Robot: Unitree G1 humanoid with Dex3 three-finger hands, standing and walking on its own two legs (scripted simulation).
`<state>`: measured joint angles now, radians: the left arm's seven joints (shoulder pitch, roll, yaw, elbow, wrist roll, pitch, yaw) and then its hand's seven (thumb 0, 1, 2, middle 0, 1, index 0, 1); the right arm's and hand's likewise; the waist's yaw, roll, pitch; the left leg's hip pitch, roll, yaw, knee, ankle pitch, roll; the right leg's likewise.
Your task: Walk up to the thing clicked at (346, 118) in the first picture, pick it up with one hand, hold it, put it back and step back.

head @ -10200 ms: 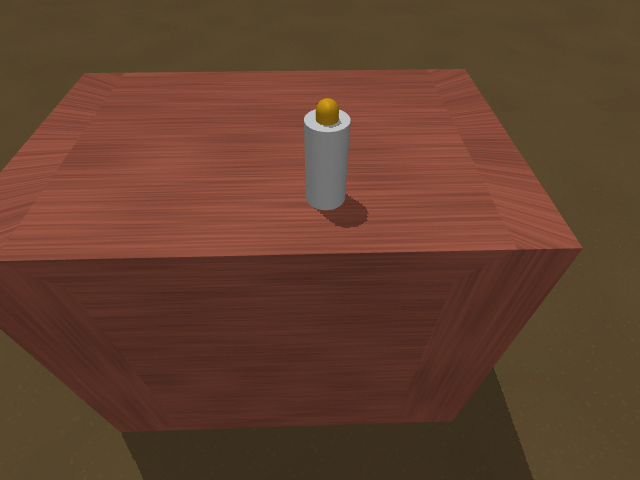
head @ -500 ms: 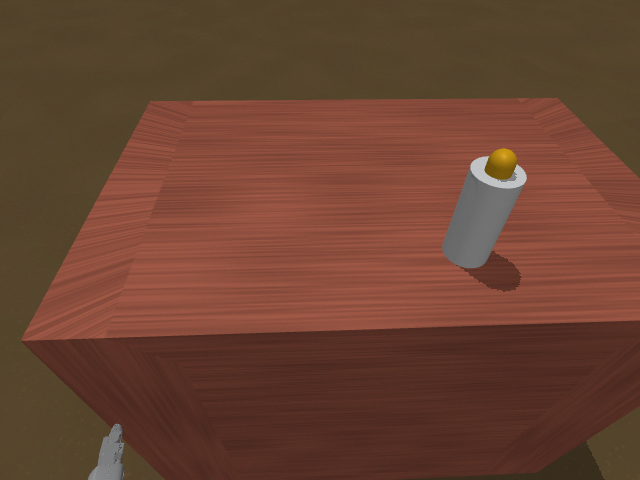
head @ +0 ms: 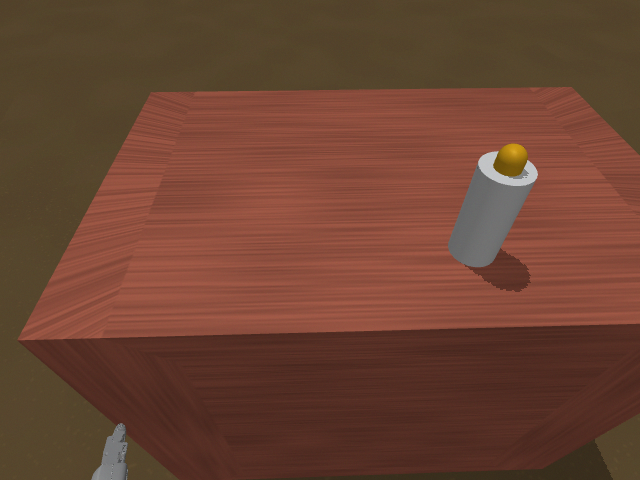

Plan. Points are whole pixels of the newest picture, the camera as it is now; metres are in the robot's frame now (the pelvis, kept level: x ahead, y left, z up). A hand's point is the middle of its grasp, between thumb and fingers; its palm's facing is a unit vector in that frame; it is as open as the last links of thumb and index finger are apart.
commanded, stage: go down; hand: right
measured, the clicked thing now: (491, 204) +0.45 -0.22 +0.12
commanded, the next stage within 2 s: approach in 0.92 s
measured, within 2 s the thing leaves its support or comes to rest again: neither
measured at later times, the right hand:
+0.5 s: hand out of the picture +0.34 -0.41 +0.22, palm faces +0.25 +0.97 +0.00, open 17.5 cm
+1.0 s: hand out of the picture +0.34 -0.41 +0.23, palm faces +0.25 +0.97 -0.01, open 17.4 cm
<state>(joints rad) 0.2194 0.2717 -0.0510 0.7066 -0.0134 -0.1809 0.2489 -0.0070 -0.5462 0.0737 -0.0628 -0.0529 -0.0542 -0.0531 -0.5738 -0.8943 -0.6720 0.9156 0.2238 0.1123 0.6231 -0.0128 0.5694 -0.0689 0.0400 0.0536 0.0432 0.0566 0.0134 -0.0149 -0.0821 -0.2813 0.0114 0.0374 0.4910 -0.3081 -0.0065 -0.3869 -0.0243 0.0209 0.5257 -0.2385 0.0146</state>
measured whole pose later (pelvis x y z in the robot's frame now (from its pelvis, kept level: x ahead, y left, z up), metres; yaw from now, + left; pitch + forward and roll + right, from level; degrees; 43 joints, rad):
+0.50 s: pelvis +0.00 -0.01 +0.00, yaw +0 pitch +7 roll +1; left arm 0.23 0.26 -0.07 0.67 -0.01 -0.18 0.25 -0.01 -0.54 0.07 -0.06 -0.05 -0.06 -0.05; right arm -0.62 -0.92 -0.67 0.96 0.20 0.10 0.61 -0.01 0.55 -0.06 0.05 0.05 0.05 0.05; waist 0.02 -0.01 -0.09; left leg -0.30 0.01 0.03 0.50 -0.31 -0.01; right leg -0.42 -0.02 0.02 0.55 -0.25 0.01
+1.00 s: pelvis +0.00 +0.00 +0.00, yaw +0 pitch +6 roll +1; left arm 0.24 0.26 -0.07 0.65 -0.01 -0.18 0.25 -0.01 -0.53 0.06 -0.06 -0.05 -0.05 -0.05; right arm -0.62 -0.93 -0.68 0.95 0.20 0.12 0.62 -0.01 0.53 -0.06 0.06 0.05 0.05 0.05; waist 0.02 -0.01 -0.08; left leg -0.30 0.01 0.03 0.50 -0.31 -0.01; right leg -0.41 -0.03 0.02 0.55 -0.25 0.01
